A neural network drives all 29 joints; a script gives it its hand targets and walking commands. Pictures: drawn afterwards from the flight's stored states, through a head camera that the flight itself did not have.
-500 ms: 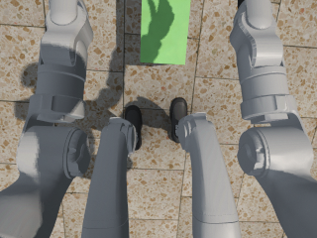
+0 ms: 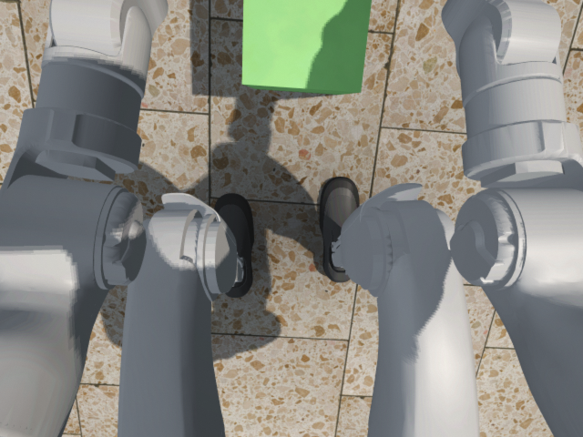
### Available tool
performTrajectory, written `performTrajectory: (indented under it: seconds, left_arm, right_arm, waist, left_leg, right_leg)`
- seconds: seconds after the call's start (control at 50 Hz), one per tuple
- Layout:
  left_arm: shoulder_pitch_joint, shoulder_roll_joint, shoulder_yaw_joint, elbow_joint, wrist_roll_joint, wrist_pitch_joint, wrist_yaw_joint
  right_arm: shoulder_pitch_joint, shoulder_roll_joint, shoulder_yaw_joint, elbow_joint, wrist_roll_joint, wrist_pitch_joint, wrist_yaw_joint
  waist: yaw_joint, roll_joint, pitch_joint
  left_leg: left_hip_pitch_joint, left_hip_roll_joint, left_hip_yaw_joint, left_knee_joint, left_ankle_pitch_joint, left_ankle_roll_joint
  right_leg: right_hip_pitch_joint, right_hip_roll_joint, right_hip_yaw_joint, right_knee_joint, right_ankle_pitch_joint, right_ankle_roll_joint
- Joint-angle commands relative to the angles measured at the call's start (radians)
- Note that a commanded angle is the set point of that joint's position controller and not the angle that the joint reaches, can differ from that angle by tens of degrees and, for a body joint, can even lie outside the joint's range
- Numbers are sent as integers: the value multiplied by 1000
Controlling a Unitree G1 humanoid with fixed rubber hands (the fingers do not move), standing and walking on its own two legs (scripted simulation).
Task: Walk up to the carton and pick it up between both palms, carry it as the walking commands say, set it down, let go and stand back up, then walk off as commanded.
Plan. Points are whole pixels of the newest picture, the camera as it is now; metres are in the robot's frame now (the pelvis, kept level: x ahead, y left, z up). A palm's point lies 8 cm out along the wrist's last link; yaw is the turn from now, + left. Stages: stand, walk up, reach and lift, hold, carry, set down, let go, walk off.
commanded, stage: reach and lift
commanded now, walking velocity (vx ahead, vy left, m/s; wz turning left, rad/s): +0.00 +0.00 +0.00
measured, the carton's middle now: out of the picture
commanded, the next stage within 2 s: none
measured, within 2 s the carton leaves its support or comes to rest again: neither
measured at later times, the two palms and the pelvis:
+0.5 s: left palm out of the picture +0.59 +0.12 -0.27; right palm out of the picture +0.57 -0.20 -0.27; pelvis +0.02 +0.01 -0.08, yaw +0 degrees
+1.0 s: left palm out of the picture +0.59 +0.11 -0.28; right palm out of the picture +0.58 -0.20 -0.28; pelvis +0.02 +0.00 -0.09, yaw +0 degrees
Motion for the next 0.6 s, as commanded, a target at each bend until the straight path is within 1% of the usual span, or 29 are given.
performTrajectory:
  seconds: [0.0,0.02,0.04,0.06,0.08,0.1,0.12,0.14,0.16,0.18,0.2,0.22,0.26,0.28,0.3,0.32,0.34,0.36,0.38,0.4,0.42,0.44,0.46,0.48,0.5,0.52,0.54,0.56,0.58]
  left_arm:
    - [-472,133,6,77,-41,-62,-26]
    - [-425,124,35,141,-15,-75,-40]
    - [-399,111,37,153,-6,-92,-52]
    - [-381,112,50,168,7,-110,-64]
    - [-380,112,52,174,20,-125,-72]
    - [-392,112,50,152,21,-141,-74]
    - [-403,112,42,124,18,-156,-77]
    - [-410,117,31,105,21,-168,-75]
    - [-434,127,15,78,5,-177,-74]
    - [-443,127,4,56,-1,-183,-71]
    - [-470,129,-22,52,-22,-186,-68]
    - [-475,133,-36,23,-29,-191,-63]
    - [-465,132,-63,39,-51,-189,-58]
    - [-464,121,-75,37,-62,-189,-58]
    - [-468,120,-93,24,-75,-192,-59]
    - [-456,110,-110,85,-80,-189,-62]
    - [-461,112,-111,77,-82,-192,-62]
    - [-457,111,-110,89,-75,-191,-65]
    - [-453,115,-97,101,-69,-192,-67]
    - [-437,104,-107,141,-77,-190,-69]
    - [-458,100,-112,112,-88,-194,-72]
    - [-430,92,-113,138,-83,-194,-75]
    - [-424,92,-111,158,-85,-190,-81]
    - [-409,85,-111,181,-87,-190,-86]
    - [-413,84,-117,184,-94,-190,-92]
    - [-400,76,-121,180,-95,-194,-95]
    - [-416,90,-118,155,-97,-199,-92]
    - [-409,96,-118,133,-98,-203,-91]
    - [-410,93,-127,129,-106,-203,-88]
  right_arm:
    - [-442,-171,109,48,-1,-81,21]
    - [-402,-145,106,107,-19,-93,33]
    - [-378,-131,95,124,-29,-107,43]
    - [-366,-124,93,142,-41,-120,54]
    - [-369,-117,79,138,-45,-135,62]
    - [-371,-134,65,141,-55,-150,66]
    - [-366,-149,50,137,-69,-164,66]
    - [-362,-159,39,132,-72,-176,67]
    - [-364,-159,38,130,-70,-183,66]
    - [-370,-180,32,112,-69,-191,66]
    - [-394,-184,36,88,-56,-196,65]
    - [-385,-186,46,74,-39,-200,67]
    - [-388,-205,59,75,-21,-207,68]
    - [-394,-199,69,65,0,-213,70]
    - [-389,-189,90,63,18,-214,74]
    - [-347,-165,103,169,26,-207,81]
    - [-340,-155,112,180,33,-206,88]
    - [-332,-138,132,217,46,-197,97]
    - [-327,-142,137,227,49,-196,105]
    - [-313,-160,121,268,37,-200,107]
    - [-313,-172,115,263,40,-203,110]
    - [-316,-163,121,270,48,-205,114]
    - [-324,-160,126,262,52,-209,115]
    - [-326,-175,126,269,41,-217,118]
    - [-333,-180,114,256,44,-223,118]
    - [-339,-193,116,237,41,-229,117]
    - [-351,-197,119,212,50,-236,112]
    - [-360,-182,131,174,66,-240,111]
    - [-349,-194,136,183,72,-241,108]
  waist:
    - [0,-67,-1534]
    - [6,-91,-1486]
    - [11,-82,-1458]
    - [12,-96,-1432]
    - [9,-91,-1444]
    - [6,-78,-1457]
    - [-12,-68,-1493]
    - [-19,-51,-1512]
    - [-34,-57,-1543]
    - [-35,-34,-1572]
    - [-52,-51,-1598]
    - [-44,-27,-1645]
    - [-59,-32,-1632]
    - [-59,-22,-1665]
    - [-59,-35,-1678]
    - [-60,-27,-1578]
    - [-47,-24,-1553]
    - [-37,-18,-1510]
    - [-24,-12,-1482]
    - [-49,-14,-1429]
    - [-58,-5,-1433]
    - [-46,1,-1415]
    - [-43,-6,-1396]
    - [-51,-20,-1353]
    - [-56,-4,-1362]
    - [-61,-7,-1372]
    - [-56,-20,-1422]
    - [-43,-23,-1472]
    - [-47,-18,-1491]
  left_leg:
    - [228,-62,-2,-128,106,-26]
    - [183,-64,-3,-117,113,-27]
    - [150,-67,-2,-100,129,-32]
    - [106,-68,0,-80,140,-35]
    - [99,-65,-8,-68,157,-33]
    - [106,-70,-6,-54,173,-39]
    - [125,-73,-10,-31,210,-45]
    - [143,-72,-19,-18,239,-50]
    - [161,-70,-24,-5,253,-49]
    - [182,-74,-26,11,281,-57]
    - [200,-68,-38,21,295,-52]
    - [250,-69,-36,37,334,-59]
    - [245,-69,-44,56,324,-57]
    - [258,-70,-41,67,340,-56]
    - [265,-67,-42,77,360,-53]
    - [244,-64,-46,80,335,-51]
    - [248,-62,-47,83,340,-50]
    - [243,-60,-44,89,328,-47]
    - [249,-58,-43,96,322,-46]
    - [251,-58,-55,100,317,-45]
    - [255,-56,-49,113,322,-49]
    - [251,-57,-49,122,340,-49]
    - [228,-52,-49,123,320,-48]
    - [192,-53,-52,130,320,-49]
    - [192,-50,-52,134,312,-49]
    - [175,-54,-49,148,336,-53]
    - [181,-52,-52,153,340,-50]
    - [192,-52,-47,159,367,-53]
    - [198,-51,-45,166,365,-54]
  right_leg:
    - [889,65,124,-60,328,44]
    - [894,65,137,-50,353,47]
    - [887,66,151,-35,383,49]
    - [872,68,156,-20,417,50]
    - [869,72,151,8,451,54]
    - [846,76,146,19,463,53]
    - [860,76,145,40,512,50]
    - [849,76,144,59,543,50]
    - [848,76,136,74,553,48]
    - [841,74,139,87,572,45]
    - [836,70,129,103,581,47]
    - [844,70,135,116,605,46]
    - [813,64,125,133,586,42]
    - [821,62,122,147,600,43]
    - [815,64,115,161,611,48]
    - [741,63,117,163,563,44]
    - [719,58,119,173,550,47]
    - [683,56,119,177,519,50]
    - [652,52,125,185,503,52]
    - [595,51,110,195,464,54]
    - [587,48,118,198,460,53]
    - [572,47,120,205,479,52]
    - [575,45,119,210,469,56]
    - [571,45,119,215,477,52]
    - [562,42,117,221,469,55]
    - [582,45,121,224,498,53]
    - [611,43,118,237,518,53]
    - [647,47,121,243,565,56]
    - [662,49,121,246,568,52]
